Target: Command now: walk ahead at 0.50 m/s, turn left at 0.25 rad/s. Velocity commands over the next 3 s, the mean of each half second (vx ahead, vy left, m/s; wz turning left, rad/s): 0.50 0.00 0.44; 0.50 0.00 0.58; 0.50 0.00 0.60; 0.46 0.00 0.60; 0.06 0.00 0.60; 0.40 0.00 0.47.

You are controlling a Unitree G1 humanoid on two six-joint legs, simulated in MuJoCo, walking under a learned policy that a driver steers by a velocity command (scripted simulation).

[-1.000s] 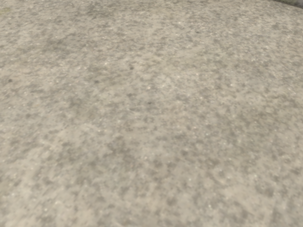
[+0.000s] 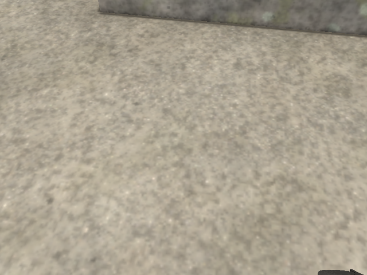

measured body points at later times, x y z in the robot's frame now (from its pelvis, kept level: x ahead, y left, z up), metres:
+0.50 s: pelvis +0.28 +0.00 +0.00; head +0.30 +0.01 +0.45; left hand +0.46 +0.29 -0.05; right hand +0.36 -0.27 -0.12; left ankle +0.11 +0.09 -0.71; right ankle +0.41 -0.08 -0.72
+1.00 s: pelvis +0.50 +0.13 -0.01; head +0.53 +0.16 +0.44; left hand +0.34 +0.39 -0.13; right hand +0.83 +0.06 -0.07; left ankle +0.55 +0.27 -0.72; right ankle +0.41 -0.08 -0.71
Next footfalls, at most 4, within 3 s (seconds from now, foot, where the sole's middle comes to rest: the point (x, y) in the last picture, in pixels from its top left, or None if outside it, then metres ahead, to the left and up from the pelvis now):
0.46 right None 0.44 -0.07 -0.76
1.00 left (119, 241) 0.58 0.29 -0.76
1.48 right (124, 164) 0.92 0.33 -0.76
1.98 left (30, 180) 0.82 0.71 -0.76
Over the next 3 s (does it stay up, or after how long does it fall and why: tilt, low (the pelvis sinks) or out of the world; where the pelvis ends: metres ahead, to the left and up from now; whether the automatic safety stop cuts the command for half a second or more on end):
stays up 0.85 0.75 0.00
